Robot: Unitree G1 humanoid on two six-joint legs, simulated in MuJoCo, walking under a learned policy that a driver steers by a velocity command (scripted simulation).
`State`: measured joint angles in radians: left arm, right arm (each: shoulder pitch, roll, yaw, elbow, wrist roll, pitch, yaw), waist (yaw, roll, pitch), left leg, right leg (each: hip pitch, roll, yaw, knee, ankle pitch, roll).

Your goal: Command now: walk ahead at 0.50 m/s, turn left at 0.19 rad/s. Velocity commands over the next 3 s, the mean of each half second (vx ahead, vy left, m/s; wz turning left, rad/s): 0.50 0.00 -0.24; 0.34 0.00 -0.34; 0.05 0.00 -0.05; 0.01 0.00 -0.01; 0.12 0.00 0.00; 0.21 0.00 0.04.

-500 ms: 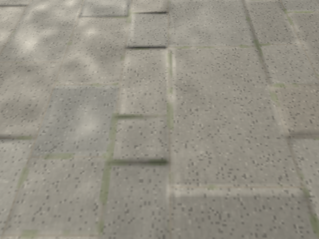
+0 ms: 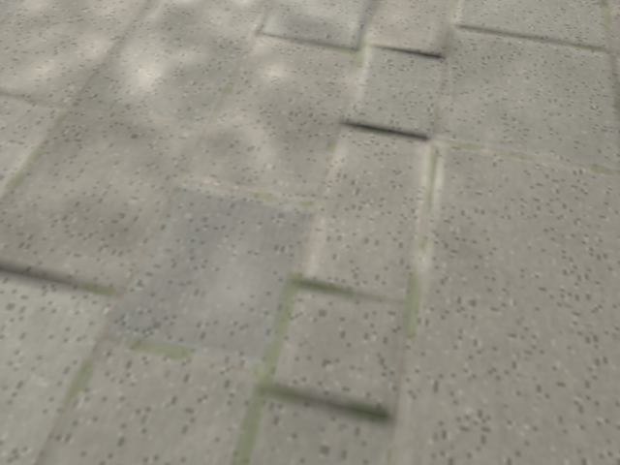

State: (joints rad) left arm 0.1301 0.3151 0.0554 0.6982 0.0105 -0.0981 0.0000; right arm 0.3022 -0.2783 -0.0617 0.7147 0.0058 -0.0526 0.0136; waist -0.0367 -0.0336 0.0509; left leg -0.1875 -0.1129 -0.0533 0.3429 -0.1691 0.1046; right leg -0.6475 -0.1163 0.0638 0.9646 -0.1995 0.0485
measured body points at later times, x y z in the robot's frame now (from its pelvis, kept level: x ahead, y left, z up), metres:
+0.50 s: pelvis +0.30 -0.08 +0.00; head +0.33 -0.09 +0.45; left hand +0.44 +0.17 -0.11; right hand +0.40 -0.37 -0.10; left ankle +0.35 +0.08 -0.67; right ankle +0.31 -0.15 -0.75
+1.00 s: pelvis +0.53 -0.08 -0.01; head +0.57 -0.08 +0.44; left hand +0.75 +0.13 -0.12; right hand +0.56 -0.36 -0.11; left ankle +0.62 +0.00 -0.75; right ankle +0.49 -0.22 -0.71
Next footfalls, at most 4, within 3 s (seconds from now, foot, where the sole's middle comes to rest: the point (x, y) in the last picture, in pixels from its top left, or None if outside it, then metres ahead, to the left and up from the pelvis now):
0.28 right None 0.35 -0.16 -0.78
0.76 left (308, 376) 0.66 -0.02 -0.78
1.10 right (416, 414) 0.56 -0.25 -0.78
2.86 left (358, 280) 0.92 -0.15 -0.78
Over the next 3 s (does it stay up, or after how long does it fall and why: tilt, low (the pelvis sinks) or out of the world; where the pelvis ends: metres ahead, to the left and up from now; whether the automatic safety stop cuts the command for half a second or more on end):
stays up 0.77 -0.19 -0.01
